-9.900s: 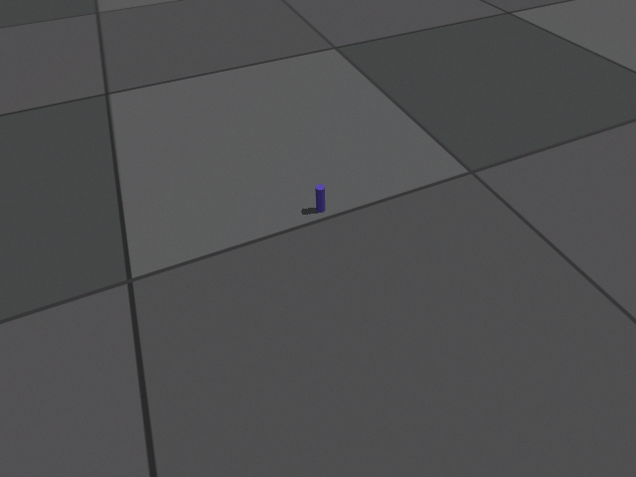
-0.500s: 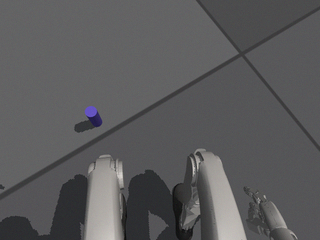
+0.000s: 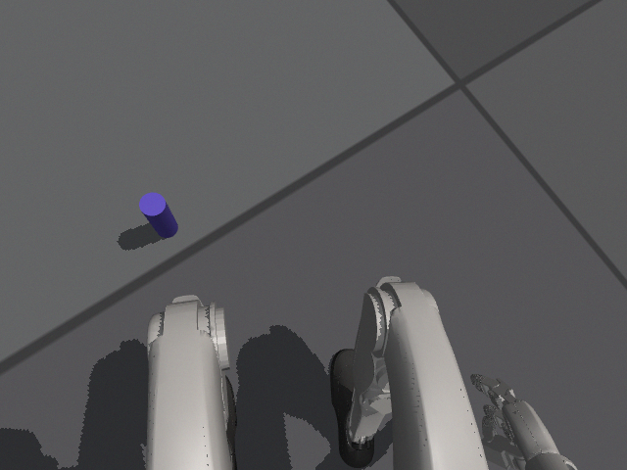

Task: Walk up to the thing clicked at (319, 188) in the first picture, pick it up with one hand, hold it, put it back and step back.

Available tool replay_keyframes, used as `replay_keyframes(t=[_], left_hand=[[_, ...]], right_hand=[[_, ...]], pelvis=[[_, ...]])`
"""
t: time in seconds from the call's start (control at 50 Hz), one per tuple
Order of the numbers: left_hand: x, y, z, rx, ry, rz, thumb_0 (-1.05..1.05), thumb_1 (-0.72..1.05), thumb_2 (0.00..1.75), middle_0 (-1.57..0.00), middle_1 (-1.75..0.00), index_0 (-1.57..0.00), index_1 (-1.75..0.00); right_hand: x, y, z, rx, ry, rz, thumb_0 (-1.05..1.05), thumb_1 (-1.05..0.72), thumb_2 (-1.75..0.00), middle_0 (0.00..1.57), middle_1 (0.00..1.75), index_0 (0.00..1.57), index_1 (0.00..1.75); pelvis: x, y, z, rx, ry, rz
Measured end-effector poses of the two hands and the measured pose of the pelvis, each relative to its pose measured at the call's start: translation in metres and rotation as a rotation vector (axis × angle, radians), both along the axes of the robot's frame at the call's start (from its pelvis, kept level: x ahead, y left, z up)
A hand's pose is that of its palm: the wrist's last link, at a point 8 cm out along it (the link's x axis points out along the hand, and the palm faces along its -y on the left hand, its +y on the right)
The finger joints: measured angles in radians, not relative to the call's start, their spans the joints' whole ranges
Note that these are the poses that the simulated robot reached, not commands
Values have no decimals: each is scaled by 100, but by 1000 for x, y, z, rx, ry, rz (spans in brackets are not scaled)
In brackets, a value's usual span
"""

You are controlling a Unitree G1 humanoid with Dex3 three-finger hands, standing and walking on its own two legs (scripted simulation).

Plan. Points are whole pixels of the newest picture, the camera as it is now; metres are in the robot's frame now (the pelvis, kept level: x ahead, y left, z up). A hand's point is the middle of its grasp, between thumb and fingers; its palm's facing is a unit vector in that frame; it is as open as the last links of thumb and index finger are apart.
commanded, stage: go down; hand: left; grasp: from the side
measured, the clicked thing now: (160, 217) +0.50 +0.23 -0.31
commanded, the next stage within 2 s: approach in 0.30 s
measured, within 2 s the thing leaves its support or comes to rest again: neither
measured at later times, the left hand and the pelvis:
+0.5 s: hand out of the picture +0.41 +0.41 -0.01, palm faces +0.12 -0.99 -0.08, open 17.3 cm; pelvis +0.00 +0.00 -0.01, yaw -1 degrees
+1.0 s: hand (77, 229) +0.44 +0.32 -0.20, palm faces +0.07 -1.00 +0.02, open 17.3 cm; pelvis -0.01 +0.01 -0.07, yaw -6 degrees
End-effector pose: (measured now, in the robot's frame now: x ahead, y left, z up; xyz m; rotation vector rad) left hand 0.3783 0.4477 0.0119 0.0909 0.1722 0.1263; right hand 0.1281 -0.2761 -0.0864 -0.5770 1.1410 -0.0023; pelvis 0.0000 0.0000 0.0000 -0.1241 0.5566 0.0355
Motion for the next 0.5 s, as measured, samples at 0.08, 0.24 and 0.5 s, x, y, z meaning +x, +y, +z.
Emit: replay_keyframes(t=[0.08, 0.24, 0.5], left_hand=[[2, 1, -2, -5, -11, -2, -2, -50, 8, -5, -8, -4, -8], [3, 5, -6, -9, -24, 0, -2, -50, 8, -5, -8, -4, -8], [5, 13, -15, -17, -52, -5, -2, -50, 8, -6, -9, -5, -9]], right_hand=[[0, -1, -1, -4, 3, 7, 1, -92, -91, 20, 30, 20, 30], [3, -1, -4, -14, -1, 23, 1, -91, -91, 20, 30, 20, 30], [2, 2, -4, -33, 3, 44, 1, -91, -91, 20, 30, 20, 30]], pelvis=[[0, 0, -3, -2, -1, -1], [-1, 0, -8, -8, -10, -4], [-2, 3, -15, -23, -23, -7]])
